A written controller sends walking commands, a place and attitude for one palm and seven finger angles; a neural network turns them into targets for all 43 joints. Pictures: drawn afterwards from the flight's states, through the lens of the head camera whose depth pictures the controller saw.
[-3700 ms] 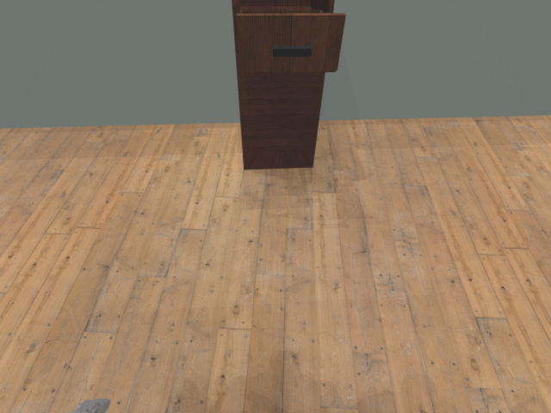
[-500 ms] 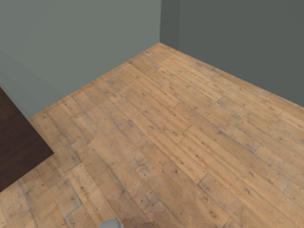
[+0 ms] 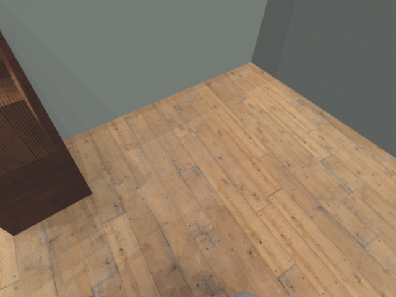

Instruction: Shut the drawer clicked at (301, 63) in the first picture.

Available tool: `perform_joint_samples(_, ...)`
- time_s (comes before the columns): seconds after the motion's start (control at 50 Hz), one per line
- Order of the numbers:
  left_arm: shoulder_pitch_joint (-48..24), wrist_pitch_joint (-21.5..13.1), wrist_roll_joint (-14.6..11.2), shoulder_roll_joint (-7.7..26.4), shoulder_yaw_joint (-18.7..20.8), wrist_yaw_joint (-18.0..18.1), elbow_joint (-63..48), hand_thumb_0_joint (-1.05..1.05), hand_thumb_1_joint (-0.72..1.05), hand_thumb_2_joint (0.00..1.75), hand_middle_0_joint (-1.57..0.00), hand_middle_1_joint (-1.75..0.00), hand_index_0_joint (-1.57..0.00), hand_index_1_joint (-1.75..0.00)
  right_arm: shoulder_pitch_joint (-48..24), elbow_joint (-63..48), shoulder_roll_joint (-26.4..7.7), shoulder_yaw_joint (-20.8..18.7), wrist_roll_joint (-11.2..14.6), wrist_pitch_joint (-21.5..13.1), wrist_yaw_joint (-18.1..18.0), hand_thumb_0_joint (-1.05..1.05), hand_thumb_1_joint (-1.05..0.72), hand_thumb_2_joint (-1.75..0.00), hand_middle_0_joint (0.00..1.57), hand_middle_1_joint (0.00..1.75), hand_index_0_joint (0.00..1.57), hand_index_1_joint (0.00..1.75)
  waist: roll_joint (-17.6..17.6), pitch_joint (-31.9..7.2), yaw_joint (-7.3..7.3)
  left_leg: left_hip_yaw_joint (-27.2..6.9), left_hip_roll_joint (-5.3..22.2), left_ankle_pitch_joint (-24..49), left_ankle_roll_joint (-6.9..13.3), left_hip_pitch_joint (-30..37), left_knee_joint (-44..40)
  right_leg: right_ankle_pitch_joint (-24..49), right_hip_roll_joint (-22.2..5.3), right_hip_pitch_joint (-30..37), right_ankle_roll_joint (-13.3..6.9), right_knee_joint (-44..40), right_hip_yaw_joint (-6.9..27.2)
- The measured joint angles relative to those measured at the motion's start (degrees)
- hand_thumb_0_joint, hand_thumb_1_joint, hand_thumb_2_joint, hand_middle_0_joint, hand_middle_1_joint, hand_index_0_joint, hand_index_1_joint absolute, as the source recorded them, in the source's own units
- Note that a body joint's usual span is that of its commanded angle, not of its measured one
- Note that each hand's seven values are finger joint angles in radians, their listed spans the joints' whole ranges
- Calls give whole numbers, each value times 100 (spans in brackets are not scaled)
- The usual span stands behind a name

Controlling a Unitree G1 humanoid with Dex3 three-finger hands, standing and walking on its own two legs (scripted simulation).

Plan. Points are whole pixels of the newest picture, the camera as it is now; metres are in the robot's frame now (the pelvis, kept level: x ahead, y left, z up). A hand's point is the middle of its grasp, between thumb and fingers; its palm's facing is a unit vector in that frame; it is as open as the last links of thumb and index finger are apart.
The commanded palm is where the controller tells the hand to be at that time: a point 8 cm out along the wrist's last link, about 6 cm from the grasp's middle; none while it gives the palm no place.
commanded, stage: turn to face it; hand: left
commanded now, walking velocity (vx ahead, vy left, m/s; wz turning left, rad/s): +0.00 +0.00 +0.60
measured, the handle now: out of the picture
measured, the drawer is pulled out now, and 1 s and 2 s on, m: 0.29 0.29 0.29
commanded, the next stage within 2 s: take the last steps up to it in 1.16 s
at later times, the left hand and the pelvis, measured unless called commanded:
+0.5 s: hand out of the picture +0.04 +0.14 -0.13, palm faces +0.30 -0.91 -0.29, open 7.3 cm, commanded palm none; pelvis +0.00 -0.08 +0.01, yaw +18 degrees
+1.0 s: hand out of the picture -0.10 +0.17 -0.17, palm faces +0.59 -0.76 -0.26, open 7.4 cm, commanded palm none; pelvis -0.02 -0.04 +0.00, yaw +34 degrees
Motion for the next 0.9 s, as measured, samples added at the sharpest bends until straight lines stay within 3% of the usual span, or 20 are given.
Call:
perform_joint_samples(0.1, -276, 77, 6, 126, 99, 15, -278, 0, 91, 90, -20, -30, -20, -30, 204, -3, -89, -75, -19, 113, 36, -1, -93, -90, 20, 30, 21, 30, 77, -102, -118, -288, -108, 178, -31, -17, -255, 237, -61, -147, 93, -429, 167)
perform_joint_samples(0.22, -598, 113, -22, 227, 130, 36, -556, 0, 91, 90, -20, -30, -20, -30, 358, -72, -174, -179, -54, 199, 66, 0, -91, -90, 20, 30, 21, 30, 239, -149, -312, -669, -176, 260, -173, -182, -229, 20, 121, 203, 88, -1341, 202)
perform_joint_samples(0.28, -716, 72, -60, 213, 98, 40, -711, 0, 91, 90, -20, -30, -20, -30, 406, -112, -250, -241, -60, 260, 81, 0, -91, -90, 20, 30, 21, 30, 358, -160, -383, -894, -233, 283, -294, -323, -127, 98, 277, 589, 29, -2102, 187)
perform_joint_samples(0.32, -695, 3, -65, 212, 62, 39, -843, 0, 91, 90, -20, -30, -20, -30, 462, -151, -301, -288, -34, 317, 100, 0, -91, -90, 20, 30, 21, 30, 374, -224, -365, -1004, -330, 234, -398, -484, 70, 473, 291, 1022, -71, -3063, 144)
perform_joint_samples(0.38, -631, -26, -8, 98, -41, 65, -888, 0, 91, 90, -20, -30, -20, -30, 435, -133, -435, -384, -37, 406, 115, 0, -91, -90, 20, 30, 20, 30, 509, -186, -341, -874, -345, -1100, -552, -991, 1580, 660, 247, 1118, -354, -3074, -76)
perform_joint_samples(0.46, -437, -26, -15, 13, -114, 68, -867, 0, 91, 90, -20, -30, -20, -30, 415, -174, -553, -421, -54, 433, 195, 0, -91, -90, 20, 30, 20, 30, 453, -175, -360, -478, -108, -1097, -728, -1374, 3349, 701, 40, 1422, -427, -3368, -352)
perform_joint_samples(0.52, -352, -76, -10, -19, -158, 57, -847, 0, 91, 90, -20, -30, -20, -30, 360, -200, -586, -406, -40, 436, 213, 0, -91, -90, 20, 30, 20, 30, 356, -91, -353, -370, 112, -1065, -847, -1289, 3598, 702, -112, 1547, -428, -3434, -570)
perform_joint_samples(0.6, -223, -100, 16, -44, -200, 26, -836, 0, 91, 90, -20, -30, -20, -30, 178, -188, -615, -365, -28, 502, 220, 0, -91, -90, 19, 30, 20, 30, 253, 31, -249, -278, 310, -1240, -909, -966, 3121, 607, -303, 1572, -393, -3330, -863)
perform_joint_samples(0.7, -23, -44, 51, 80, -154, 3, -753, 0, 91, 90, -20, -30, -21, -30, -172, -267, -601, -272, 1, 470, 231, 0, -91, -90, 19, 30, 20, 30, 112, 161, -42, -24, 350, -1425, -818, -348, 1853, 416, -536, 1464, -268, -2997, -1185)
perform_joint_samples(0.76, 142, 4, 27, 246, -82, -8, -675, 0, 91, 90, -20, -30, -21, -30, -332, -406, -588, -214, 6, 367, 235, 0, -91, -90, 19, 30, 20, 30, 26, 147, 46, 164, 276, -857, -691, 171, 765, 189, -686, 1309, -128, -2574, -1370)
perform_joint_samples(0.78, 202, 36, 0, 311, -48, -18, -650, 0, 91, 90, -20, -30, -21, -30, -371, -459, -592, -204, -6, 298, 232, 0, -91, -90, 19, 30, 20, 30, 11, 111, 52, 154, 260, -653, -557, 262, 530, 93, -738, 1133, -71, -2223, -1341)
perform_joint_samples(0.82, 161, 178, -18, 494, 8, 6, -549, 0, 91, 90, -20, -30, -20, -30, -474, -505, -491, -161, 18, 191, 204, 0, -91, -90, 19, 30, 20, 30, -165, 179, 103, 123, 160, -876, -377, 173, 765, -587, -684, 668, 45, -1141, -788)
perform_joint_samples(0.9, 45, 298, -23, 635, 79, 28, -458, 1, 91, 90, -20, -30, -20, -30, -435, -541, -361, -58, -5, 130, 113, 0, -91, -90, 20, 30, 20, 30, -135, 138, 104, -83, 184, -809, -342, 336, 492, -533, -360, 43, 126, 49, -287)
